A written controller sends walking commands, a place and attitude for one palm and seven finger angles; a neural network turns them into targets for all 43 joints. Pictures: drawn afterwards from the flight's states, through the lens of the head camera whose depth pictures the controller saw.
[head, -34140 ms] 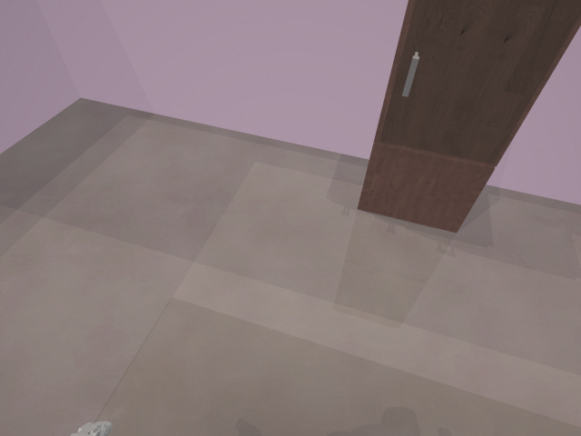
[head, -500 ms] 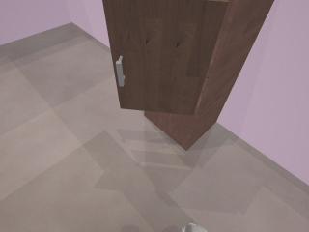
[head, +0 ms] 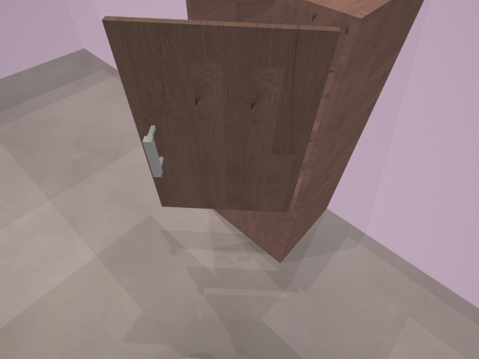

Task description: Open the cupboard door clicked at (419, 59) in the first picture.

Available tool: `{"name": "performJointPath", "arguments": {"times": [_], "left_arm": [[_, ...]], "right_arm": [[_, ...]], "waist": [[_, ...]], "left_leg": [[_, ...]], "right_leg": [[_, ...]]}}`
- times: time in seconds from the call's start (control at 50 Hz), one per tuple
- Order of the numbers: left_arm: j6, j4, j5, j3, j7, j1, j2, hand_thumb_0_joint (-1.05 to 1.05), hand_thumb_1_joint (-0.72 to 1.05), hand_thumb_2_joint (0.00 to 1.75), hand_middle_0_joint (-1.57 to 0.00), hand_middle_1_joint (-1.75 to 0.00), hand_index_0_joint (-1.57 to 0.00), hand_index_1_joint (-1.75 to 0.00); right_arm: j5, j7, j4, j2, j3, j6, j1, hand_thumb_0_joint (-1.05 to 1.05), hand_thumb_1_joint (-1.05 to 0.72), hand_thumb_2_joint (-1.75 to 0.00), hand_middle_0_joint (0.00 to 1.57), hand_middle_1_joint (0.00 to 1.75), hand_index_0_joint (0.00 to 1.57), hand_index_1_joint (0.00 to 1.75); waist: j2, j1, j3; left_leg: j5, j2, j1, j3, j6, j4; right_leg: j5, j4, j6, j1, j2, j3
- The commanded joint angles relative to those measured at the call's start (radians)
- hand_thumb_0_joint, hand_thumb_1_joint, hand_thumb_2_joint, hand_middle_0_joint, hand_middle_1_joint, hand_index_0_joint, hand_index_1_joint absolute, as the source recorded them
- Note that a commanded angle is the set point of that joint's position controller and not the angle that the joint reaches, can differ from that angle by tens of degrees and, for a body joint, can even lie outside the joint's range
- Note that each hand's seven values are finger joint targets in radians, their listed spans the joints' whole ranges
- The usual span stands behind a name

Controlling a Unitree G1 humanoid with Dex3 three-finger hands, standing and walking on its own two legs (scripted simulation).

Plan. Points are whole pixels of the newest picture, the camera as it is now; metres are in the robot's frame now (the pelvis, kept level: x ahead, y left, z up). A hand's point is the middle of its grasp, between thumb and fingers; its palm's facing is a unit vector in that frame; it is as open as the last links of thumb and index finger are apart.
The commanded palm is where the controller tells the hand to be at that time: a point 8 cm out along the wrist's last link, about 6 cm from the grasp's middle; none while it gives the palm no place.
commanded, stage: come to a stop and stand still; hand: left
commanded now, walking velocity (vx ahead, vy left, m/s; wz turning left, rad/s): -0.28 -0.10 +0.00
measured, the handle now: (155, 151) +0.57 +0.25 -0.05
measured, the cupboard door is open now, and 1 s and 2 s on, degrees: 40 40 40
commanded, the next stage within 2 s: look again from close up in 0.78 s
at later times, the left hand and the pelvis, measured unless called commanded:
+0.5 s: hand out of the picture +0.02 +0.17 -0.18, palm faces +0.04 -0.97 -0.25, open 7.4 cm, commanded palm none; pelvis -0.02 -0.02 -0.02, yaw +0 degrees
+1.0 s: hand out of the picture -0.02 +0.16 -0.18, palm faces +0.00 -0.98 -0.20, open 7.4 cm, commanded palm none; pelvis -0.02 -0.02 +0.00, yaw -1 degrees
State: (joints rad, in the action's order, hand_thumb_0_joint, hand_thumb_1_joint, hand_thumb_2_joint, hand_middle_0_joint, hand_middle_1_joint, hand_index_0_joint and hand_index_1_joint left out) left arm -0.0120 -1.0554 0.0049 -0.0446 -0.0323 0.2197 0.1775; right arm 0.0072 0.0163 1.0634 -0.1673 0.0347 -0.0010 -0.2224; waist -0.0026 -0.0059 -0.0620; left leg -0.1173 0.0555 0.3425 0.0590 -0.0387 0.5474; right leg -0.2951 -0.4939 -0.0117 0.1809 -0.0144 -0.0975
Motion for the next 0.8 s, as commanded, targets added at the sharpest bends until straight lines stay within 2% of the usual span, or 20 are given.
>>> {"name": "performJointPath", "arguments": {"times": [0.0, 0.04, 0.06, 0.14, 0.18, 0.2, 0.24, 0.26, 0.28, 0.3, 0.32, 0.34, 0.38, 0.44, 0.46, 0.48, 0.52, 0.58, 0.68, 0.78], "left_arm": [[0.025, 0.059, 0.006, -0.007, -0.019, 0.079, 0.075, 0.00, 0.90, 0.90, -0.20, -0.30, -0.20, -0.30], [0.046, 0.068, -0.002, -0.011, -0.008, 0.065, 0.086, 0.00, 0.90, 0.90, -0.20, -0.30, -0.20, -0.30], [0.050, 0.069, -0.002, -0.017, -0.007, 0.058, 0.102, 0.00, 0.90, 0.90, -0.20, -0.30, -0.20, -0.30], [0.053, 0.085, 0.000, -0.023, 0.001, 0.055, 0.089, 0.00, 0.90, 0.90, -0.20, -0.30, -0.20, -0.30], [0.058, 0.095, 0.001, -0.025, 0.004, 0.068, 0.082, 0.00, 0.90, 0.90, -0.20, -0.30, -0.20, -0.30], [0.058, 0.094, 0.003, -0.025, 0.006, 0.088, 0.083, 0.00, 0.90, 0.90, -0.20, -0.30, -0.20, -0.30], [0.050, 0.080, 0.011, -0.023, 0.008, 0.147, 0.086, 0.00, 0.90, 0.90, -0.20, -0.30, -0.20, -0.30], [0.045, 0.082, 0.018, -0.026, 0.006, 0.160, 0.117, 0.00, 0.90, 0.90, -0.20, -0.30, -0.20, -0.30], [0.023, 0.112, 0.029, 0.002, -0.030, 0.200, 0.109, 0.00, 0.90, 0.90, -0.20, -0.30, -0.20, -0.30], [0.005, 0.177, 0.037, 0.003, -0.029, 0.101, 0.182, 0.00, 0.90, 0.90, -0.20, -0.30, -0.20, -0.30], [-0.013, 0.198, 0.031, -0.004, -0.028, 0.082, 0.193, 0.00, 0.90, 0.90, -0.20, -0.30, -0.20, -0.30], [-0.024, 0.213, 0.029, -0.012, -0.031, 0.062, 0.185, 0.00, 0.90, 0.90, -0.20, -0.30, -0.20, -0.30], [-0.025, 0.227, 0.033, -0.016, -0.036, 0.060, 0.175, 0.00, 0.90, 0.90, -0.20, -0.30, -0.20, -0.30], [-0.012, 0.234, 0.026, -0.005, -0.029, 0.052, 0.173, 0.00, 0.90, 0.90, -0.20, -0.30, -0.20, -0.30], [-0.007, 0.224, 0.017, 0.002, -0.025, 0.059, 0.159, 0.00, 0.90, 0.90, -0.20, -0.30, -0.20, -0.30], [0.000, 0.224, 0.013, 0.005, -0.024, 0.076, 0.135, 0.00, 0.90, 0.90, -0.20, -0.30, -0.20, -0.30], [0.013, 0.202, 0.015, 0.010, -0.022, 0.094, 0.120, 0.00, 0.90, 0.90, -0.20, -0.30, -0.20, -0.30], [0.008, 0.164, 0.017, 0.017, -0.011, 0.131, 0.115, 0.00, 0.90, 0.90, -0.20, -0.30, -0.20, -0.30], [-0.002, 0.147, 0.016, 0.020, -0.005, 0.112, 0.127, 0.00, 0.90, 0.90, -0.20, -0.30, -0.20, -0.30], [-0.010, 0.113, 0.013, 0.027, -0.002, 0.110, 0.128, 0.00, 0.90, 0.90, -0.20, -0.30, -0.20, -0.30]], "right_arm": [[0.013, 0.017, -0.045, -0.192, 0.036, -0.012, -0.104, 0.00, -0.90, -0.90, 0.20, 0.30, 0.20, 0.30], [0.015, 0.032, -0.062, -0.192, 0.034, -0.011, -0.056, 0.00, -0.90, -0.90, 0.20, 0.30, 0.20, 0.30], [0.020, 0.039, -0.068, -0.192, 0.035, -0.012, -0.060, 0.00, -0.90, -0.90, 0.20, 0.30, 0.20, 0.30], [0.022, 0.043, -0.112, -0.221, 0.052, -0.022, 0.003, 0.00, -0.90, -0.90, 0.20, 0.30, 0.20, 0.30], [0.023, 0.038, -0.121, -0.227, 0.056, -0.025, 0.028, 0.00, -0.90, -0.90, 0.20, 0.30, 0.20, 0.30], [0.022, 0.034, -0.124, -0.225, 0.056, -0.027, 0.049, 0.00, -0.90, -0.90, 0.20, 0.30, 0.20, 0.30], [0.015, 0.026, -0.129, -0.205, 0.053, -0.031, 0.062, 0.00, -0.90, -0.90, 0.20, 0.30, 0.20, 0.30], [0.007, 0.019, -0.138, -0.180, 0.051, -0.036, 0.065, 0.00, -0.90, -0.90, 0.20, 0.30, 0.20, 0.30], [-0.012, 0.017, -0.197, -0.168, 0.051, -0.008, 0.126, 0.00, -0.90, -0.90, 0.20, 0.30, 0.20, 0.30], [0.000, -0.014, -0.245, -0.090, 0.037, -0.018, 0.074, 0.00, -0.90, -0.90, 0.20, 0.30, 0.20, 0.30], [0.004, -0.023, -0.241, -0.101, 0.038, -0.027, 0.062, 0.00, -0.90, -0.90, 0.20, 0.30, 0.20, 0.30], [0.008, -0.025, -0.246, -0.085, 0.039, -0.032, 0.057, 0.00, -0.90, -0.90, 0.20, 0.30, 0.20, 0.30], [0.003, -0.019, -0.270, -0.070, 0.028, -0.022, 0.073, 0.00, -0.90, -0.90, 0.20, 0.30, 0.20, 0.30], [0.002, -0.014, -0.232, -0.061, 0.018, -0.012, -0.017, 0.00, -0.90, -0.90, 0.20, 0.30, 0.20, 0.30], [0.005, -0.014, -0.213, -0.080, 0.014, -0.007, -0.038, 0.00, -0.90, -0.90, 0.20, 0.30, 0.20, 0.30], [0.010, -0.012, -0.211, -0.108, 0.014, 0.000, -0.040, 0.00, -0.90, -0.90, 0.20, 0.30, 0.20, 0.30], [0.016, -0.009, -0.200, -0.136, 0.009, 0.005, -0.013, 0.00, -0.90, -0.90, 0.20, 0.30, 0.20, 0.30], [0.016, -0.005, -0.188, -0.132, 0.002, 0.005, 0.007, 0.00, -0.90, -0.90, 0.20, 0.30, 0.20, 0.30], [0.017, -0.006, -0.139, -0.106, -0.007, 0.008, -0.052, 0.00, -0.90, -0.90, 0.20, 0.30, 0.20, 0.30], [0.014, -0.004, -0.088, -0.103, -0.016, 0.017, -0.081, 0.00, -0.90, -0.90, 0.20, 0.30, 0.20, 0.30]], "waist": [[-0.107, 0.010, 0.062], [-0.254, 0.010, 0.047], [-0.266, 0.022, 0.094], [-0.117, 0.022, 0.173], [-0.143, 0.016, 0.178], [-0.170, 0.005, 0.162], [-0.113, -0.022, 0.134], [-0.010, -0.024, 0.102], [0.194, -0.068, 0.082], [0.259, 0.004, 0.072], [0.120, 0.008, 0.132], [0.084, 0.025, 0.140], [0.158, 0.019, 0.087], [0.104, 0.048, 0.054], [0.038, 0.043, 0.046], [-0.034, 0.028, 0.013], [-0.142, 0.003, -0.032], [-0.063, -0.019, -0.031], [0.027, 0.011, 0.005], [0.004, 0.016, 0.000]], "left_leg": [[0.526, 0.239, -0.139, -0.197, 0.148, -0.119], [0.648, 0.288, -0.129, -0.265, 0.226, -0.189], [0.721, 0.302, -0.162, -0.279, 0.251, -0.170], [0.610, 0.287, -0.235, -0.232, 0.263, -0.110], [0.460, 0.274, -0.172, -0.220, 0.242, -0.143], [0.359, 0.259, -0.132, -0.208, 0.226, -0.152], [0.101, 0.194, -0.035, -0.174, 0.171, -0.122], [-0.083, 0.119, 0.032, -0.141, 0.115, -0.068], [-0.148, 0.056, -0.038, 0.000, 0.028, 0.121], [-0.305, -0.053, 0.090, 0.002, 0.028, 0.295], [-0.282, -0.037, 0.090, -0.039, 0.034, 0.371], [-0.265, -0.031, 0.113, -0.036, 0.043, 0.394], [-0.298, -0.030, 0.121, -0.033, 0.053, 0.328], [-0.156, -0.047, -0.096, 0.004, 0.055, 0.040], [-0.080, -0.023, -0.162, -0.029, 0.067, -0.016], [-0.057, 0.061, -0.142, -0.120, 0.103, -0.072], [-0.232, 0.121, 0.015, -0.259, 0.153, -0.208], [-0.408, 0.083, 0.091, -0.219, 0.129, -0.241], [-0.297, 0.026, -0.017, -0.122, 0.091, -0.162], [-0.245, 0.034, -0.045, -0.120, 0.086, -0.171]], "right_leg": [[-0.048, -0.104, 0.015, 0.089, -0.041, 0.018], [-0.285, -0.333, 0.026, 0.150, -0.013, 0.040], [-0.338, -0.436, 0.024, 0.173, -0.010, 0.078], [-0.302, -0.456, 0.024, 0.203, 0.002, 0.094], [-0.258, -0.375, 0.023, 0.142, 0.001, 0.082], [-0.217, -0.303, 0.019, 0.102, -0.001, 0.069], [-0.050, -0.068, 0.012, -0.021, 0.007, 0.043], [0.014, 0.109, -0.007, -0.050, -0.045, 0.136], [0.375, 0.194, 0.024, 0.064, -0.147, 0.254], [0.456, 0.140, -0.049, 0.070, -0.230, 0.368], [0.460, 0.110, -0.118, 0.037, -0.236, 0.354], [0.538, 0.063, -0.139, -0.004, -0.217, 0.322], [0.655, 0.022, -0.168, 0.002, -0.222, 0.273], [0.382, 0.006, -0.117, 0.127, -0.165, 0.212], [0.231, 0.000, -0.078, 0.183, -0.126, 0.201], [0.051, 0.003, -0.045, 0.223, -0.072, 0.172], [-0.107, -0.019, -0.019, 0.138, -0.007, 0.102], [-0.090, 0.038, -0.030, 0.053, -0.018, 0.134], [-0.212, 0.159, -0.049, 0.130, -0.072, 0.217], [-0.159, 0.167, -0.049, 0.132, -0.076, 0.209]]}}
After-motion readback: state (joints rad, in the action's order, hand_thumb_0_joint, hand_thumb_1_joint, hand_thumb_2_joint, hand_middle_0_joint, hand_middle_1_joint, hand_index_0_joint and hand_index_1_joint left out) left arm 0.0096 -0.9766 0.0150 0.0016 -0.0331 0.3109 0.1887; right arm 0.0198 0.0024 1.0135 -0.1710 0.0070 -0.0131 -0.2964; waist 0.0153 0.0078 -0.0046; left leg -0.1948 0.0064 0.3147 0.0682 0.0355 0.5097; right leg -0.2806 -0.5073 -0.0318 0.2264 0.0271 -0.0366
